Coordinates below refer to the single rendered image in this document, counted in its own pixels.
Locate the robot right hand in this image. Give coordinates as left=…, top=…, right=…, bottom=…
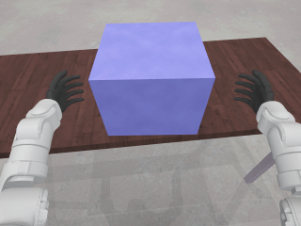
left=233, top=70, right=275, bottom=114

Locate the robot left upper arm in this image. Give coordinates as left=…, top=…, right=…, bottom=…
left=0, top=186, right=49, bottom=226

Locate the robot right forearm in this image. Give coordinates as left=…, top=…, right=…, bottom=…
left=256, top=101, right=301, bottom=196

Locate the robot left hand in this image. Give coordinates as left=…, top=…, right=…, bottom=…
left=46, top=70, right=85, bottom=113

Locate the table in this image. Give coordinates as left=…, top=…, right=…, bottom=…
left=0, top=37, right=301, bottom=184

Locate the robot right upper arm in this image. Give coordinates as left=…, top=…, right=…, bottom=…
left=279, top=197, right=301, bottom=226

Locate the carton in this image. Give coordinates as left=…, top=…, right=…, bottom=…
left=88, top=22, right=215, bottom=136

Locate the robot left forearm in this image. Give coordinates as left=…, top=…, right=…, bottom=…
left=0, top=99, right=62, bottom=194

